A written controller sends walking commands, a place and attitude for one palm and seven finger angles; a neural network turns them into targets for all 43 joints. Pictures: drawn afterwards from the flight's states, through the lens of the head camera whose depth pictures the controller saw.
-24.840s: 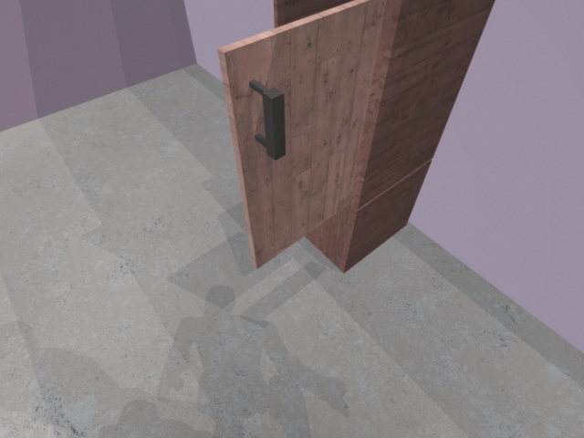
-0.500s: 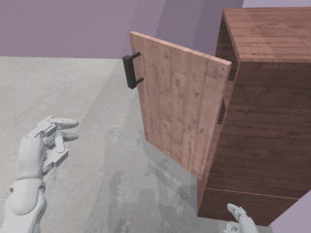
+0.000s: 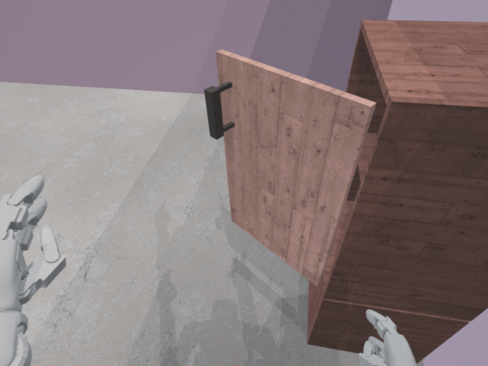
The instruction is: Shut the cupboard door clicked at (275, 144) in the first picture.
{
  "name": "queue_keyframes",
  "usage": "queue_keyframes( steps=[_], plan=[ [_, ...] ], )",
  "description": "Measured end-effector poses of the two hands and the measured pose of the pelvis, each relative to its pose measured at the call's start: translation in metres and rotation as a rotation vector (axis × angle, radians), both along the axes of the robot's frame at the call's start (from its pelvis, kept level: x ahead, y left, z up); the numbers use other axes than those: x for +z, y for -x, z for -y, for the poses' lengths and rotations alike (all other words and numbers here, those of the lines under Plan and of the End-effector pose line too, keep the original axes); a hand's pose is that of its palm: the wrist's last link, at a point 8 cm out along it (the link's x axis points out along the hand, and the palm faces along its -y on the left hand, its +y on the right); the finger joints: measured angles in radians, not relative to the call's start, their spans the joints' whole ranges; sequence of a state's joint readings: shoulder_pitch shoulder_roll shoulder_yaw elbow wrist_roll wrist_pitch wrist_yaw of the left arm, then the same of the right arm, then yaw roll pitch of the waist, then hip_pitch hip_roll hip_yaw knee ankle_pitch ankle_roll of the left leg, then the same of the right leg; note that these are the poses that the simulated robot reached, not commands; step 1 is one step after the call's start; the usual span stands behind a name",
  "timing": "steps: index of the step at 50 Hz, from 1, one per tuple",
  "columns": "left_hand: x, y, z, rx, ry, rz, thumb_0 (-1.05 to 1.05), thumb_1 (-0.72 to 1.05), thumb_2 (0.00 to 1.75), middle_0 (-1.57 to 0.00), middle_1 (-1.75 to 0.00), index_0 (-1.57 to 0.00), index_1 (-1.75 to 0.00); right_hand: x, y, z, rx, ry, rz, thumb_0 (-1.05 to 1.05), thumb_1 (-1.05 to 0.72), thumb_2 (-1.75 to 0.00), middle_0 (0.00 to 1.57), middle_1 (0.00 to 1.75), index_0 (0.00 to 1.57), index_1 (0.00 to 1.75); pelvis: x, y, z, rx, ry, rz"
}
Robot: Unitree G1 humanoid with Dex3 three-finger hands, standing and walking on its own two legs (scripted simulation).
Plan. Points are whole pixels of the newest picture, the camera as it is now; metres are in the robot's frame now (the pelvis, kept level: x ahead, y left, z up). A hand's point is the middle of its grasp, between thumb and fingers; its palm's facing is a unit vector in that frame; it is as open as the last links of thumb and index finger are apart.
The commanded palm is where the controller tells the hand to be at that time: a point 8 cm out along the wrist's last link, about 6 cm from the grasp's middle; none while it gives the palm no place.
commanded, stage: draw the hand back to the body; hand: left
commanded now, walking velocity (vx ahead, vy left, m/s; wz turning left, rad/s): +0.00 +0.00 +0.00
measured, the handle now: (221, 110) +0.63 +0.14 +0.12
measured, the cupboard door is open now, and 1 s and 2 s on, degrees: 56 56 56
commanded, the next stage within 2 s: step back with the hand held close in 0.08 s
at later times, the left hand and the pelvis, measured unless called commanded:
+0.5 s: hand (60, 257) +0.20 +0.27 +0.14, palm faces +0.34 -0.80 -0.49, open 7.4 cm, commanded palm +0.14 +0.32 +0.17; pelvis -0.01 +0.02 -0.01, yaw -2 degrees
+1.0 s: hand out of the picture +0.12 +0.30 +0.15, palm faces +0.47 -0.77 -0.44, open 7.4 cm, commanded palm +0.06 +0.33 +0.17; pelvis -0.08 +0.03 -0.03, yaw +0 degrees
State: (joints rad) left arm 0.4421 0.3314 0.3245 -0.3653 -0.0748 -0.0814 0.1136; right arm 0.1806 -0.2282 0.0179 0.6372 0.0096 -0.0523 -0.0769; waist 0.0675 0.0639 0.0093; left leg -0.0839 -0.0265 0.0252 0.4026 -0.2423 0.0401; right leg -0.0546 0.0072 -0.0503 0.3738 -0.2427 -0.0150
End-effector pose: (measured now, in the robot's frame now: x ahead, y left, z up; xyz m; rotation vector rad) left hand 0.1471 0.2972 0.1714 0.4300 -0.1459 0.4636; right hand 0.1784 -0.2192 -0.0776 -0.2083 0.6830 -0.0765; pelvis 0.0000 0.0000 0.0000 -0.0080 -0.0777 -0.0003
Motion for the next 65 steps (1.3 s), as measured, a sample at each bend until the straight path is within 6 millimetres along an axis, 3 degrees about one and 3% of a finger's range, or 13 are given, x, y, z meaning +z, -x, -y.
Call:
queue_keyframes(
  steps=[11,16,27,37,49,59,65],
  plan=[
    [0.003,-0.005,-0.003,-0.014,-0.022,-0.016,0.01,0.89,0.90,-0.21,-0.31,-0.21,-0.31,-0.006,0.009,-0.006,-0.006,-0.018,-0.033,0.01,-0.90,-0.90,0.20,0.30,0.20,0.30,0.001,-0.001,-0.002,-0.009,0.002,-0.003],
    [0.009,-0.009,-0.009,-0.024,-0.080,-0.010,0.01,0.89,0.90,-0.21,-0.30,-0.21,-0.30,-0.010,0.015,0.002,-0.039,-0.008,-0.076,0.01,-0.90,-0.90,0.20,0.30,0.20,0.30,-0.001,0.000,-0.006,-0.010,0.013,-0.051],
    [-0.004,-0.013,-0.017,-0.118,-0.119,-0.083,0.01,0.89,0.90,-0.21,-0.30,-0.21,-0.30,-0.006,0.040,0.016,-0.170,0.052,-0.119,0.01,-0.90,-0.90,0.20,0.30,0.20,0.30,-0.006,0.015,-0.022,-0.037,0.006,-0.099],
    [0.003,0.021,-0.031,-0.130,-0.160,0.021,0.01,0.89,0.90,-0.21,-0.30,-0.22,-0.31,0.003,0.070,0.002,-0.160,0.080,-0.069,0.01,-0.90,-0.90,0.20,0.30,0.20,0.30,-0.013,0.045,-0.032,-0.035,0.014,-0.094],
    [-0.003,0.066,-0.038,-0.064,-0.165,0.127,0.01,0.89,0.90,-0.21,-0.30,-0.21,-0.30,-0.017,0.111,-0.011,-0.102,0.079,-0.078,0.01,-0.90,-0.90,0.20,0.30,0.20,0.30,-0.027,0.079,-0.033,-0.009,0.027,-0.066],
    [0.001,0.079,-0.033,-0.125,-0.163,0.198,0.01,0.89,0.90,-0.21,-0.30,-0.21,-0.30,-0.016,0.141,-0.007,-0.111,0.108,-0.119,0.01,-0.90,-0.90,0.20,0.30,0.20,0.30,-0.027,0.098,-0.036,-0.005,0.034,-0.085],
    [0.008,0.089,-0.048,-0.127,-0.231,0.178,0.01,0.89,0.90,-0.21,-0.30,-0.22,-0.31,-0.008,0.150,-0.009,-0.130,0.128,-0.101,0.01,-0.90,-0.90,0.20,0.30,0.20,0.30,-0.022,0.104,-0.039,0.024,0.079,-0.099]
  ],
)
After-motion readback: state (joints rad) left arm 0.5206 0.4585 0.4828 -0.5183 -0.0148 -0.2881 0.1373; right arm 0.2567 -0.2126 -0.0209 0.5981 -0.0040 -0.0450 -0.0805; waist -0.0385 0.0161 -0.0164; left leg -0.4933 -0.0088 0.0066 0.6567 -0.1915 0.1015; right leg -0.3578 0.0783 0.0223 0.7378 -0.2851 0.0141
